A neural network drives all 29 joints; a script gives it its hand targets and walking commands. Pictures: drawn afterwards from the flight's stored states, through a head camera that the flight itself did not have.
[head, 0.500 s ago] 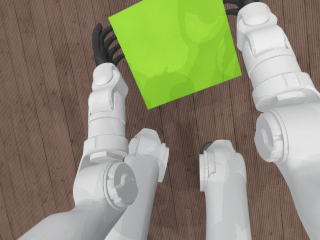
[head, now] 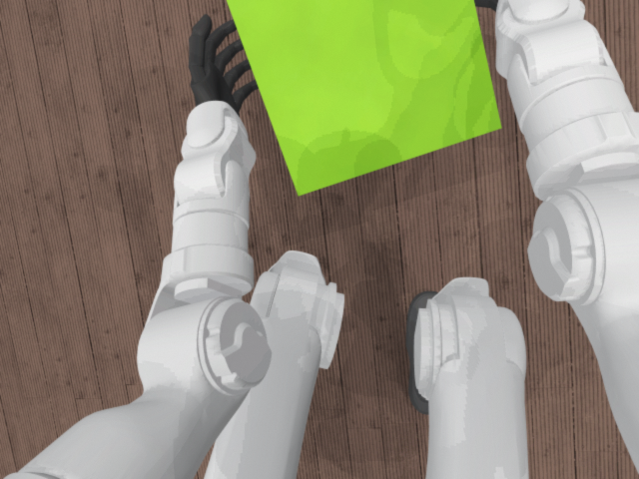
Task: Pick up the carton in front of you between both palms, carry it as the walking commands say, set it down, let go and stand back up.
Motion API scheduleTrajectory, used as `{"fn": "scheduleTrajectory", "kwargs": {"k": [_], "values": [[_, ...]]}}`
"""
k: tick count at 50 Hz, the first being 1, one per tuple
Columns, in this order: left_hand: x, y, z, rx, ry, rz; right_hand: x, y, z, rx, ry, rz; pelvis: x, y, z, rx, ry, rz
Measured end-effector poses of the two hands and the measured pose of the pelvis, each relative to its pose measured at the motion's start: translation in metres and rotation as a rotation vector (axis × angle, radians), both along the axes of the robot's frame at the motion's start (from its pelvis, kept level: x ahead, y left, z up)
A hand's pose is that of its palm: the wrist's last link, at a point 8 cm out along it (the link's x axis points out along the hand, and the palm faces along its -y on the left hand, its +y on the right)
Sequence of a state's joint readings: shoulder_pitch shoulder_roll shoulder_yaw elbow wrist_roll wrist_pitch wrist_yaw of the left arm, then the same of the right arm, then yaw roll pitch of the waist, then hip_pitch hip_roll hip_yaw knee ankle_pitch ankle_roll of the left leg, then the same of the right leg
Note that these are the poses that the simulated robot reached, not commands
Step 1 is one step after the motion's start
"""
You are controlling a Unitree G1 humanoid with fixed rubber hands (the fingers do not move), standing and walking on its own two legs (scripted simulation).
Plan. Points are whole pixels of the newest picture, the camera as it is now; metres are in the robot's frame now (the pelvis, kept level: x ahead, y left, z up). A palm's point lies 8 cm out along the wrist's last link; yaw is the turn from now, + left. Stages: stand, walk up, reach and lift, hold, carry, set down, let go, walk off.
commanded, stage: set down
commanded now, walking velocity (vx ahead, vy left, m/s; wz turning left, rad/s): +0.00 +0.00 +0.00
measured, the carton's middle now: (365, 76) +0.54 +0.02 -0.25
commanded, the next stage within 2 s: none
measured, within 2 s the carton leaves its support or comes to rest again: rests again in 0.46 s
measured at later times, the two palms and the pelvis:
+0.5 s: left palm (216, 94) +0.50 +0.17 -0.16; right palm (508, 2) +0.58 -0.12 -0.16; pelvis +0.01 +0.00 +0.00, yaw +0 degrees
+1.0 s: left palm (189, 124) +0.47 +0.22 -0.18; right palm (527, 49) +0.55 -0.16 -0.22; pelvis +0.00 +0.00 -0.02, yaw +1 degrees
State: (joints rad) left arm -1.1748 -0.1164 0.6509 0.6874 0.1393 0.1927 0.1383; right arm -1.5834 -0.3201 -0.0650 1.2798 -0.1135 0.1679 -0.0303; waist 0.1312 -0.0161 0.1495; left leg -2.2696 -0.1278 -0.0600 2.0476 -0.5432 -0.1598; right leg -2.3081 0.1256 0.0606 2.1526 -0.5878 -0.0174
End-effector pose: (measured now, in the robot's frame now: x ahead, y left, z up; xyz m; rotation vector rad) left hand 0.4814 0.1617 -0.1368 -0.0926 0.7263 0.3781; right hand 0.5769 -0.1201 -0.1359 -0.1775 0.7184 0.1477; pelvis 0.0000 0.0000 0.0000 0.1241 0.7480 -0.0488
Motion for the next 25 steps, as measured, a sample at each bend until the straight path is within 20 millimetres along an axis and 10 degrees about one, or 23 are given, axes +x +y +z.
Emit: {"fn": "scheduleTrajectory", "kwargs": {"k": [25], "values": [[0.014,0.012,-0.020,0.010,0.036,-0.057,0.001,-0.001,-0.027,0.069,0.007,0.007,0.008,0.002,-0.003,0.004,0.017,0.004]]}}
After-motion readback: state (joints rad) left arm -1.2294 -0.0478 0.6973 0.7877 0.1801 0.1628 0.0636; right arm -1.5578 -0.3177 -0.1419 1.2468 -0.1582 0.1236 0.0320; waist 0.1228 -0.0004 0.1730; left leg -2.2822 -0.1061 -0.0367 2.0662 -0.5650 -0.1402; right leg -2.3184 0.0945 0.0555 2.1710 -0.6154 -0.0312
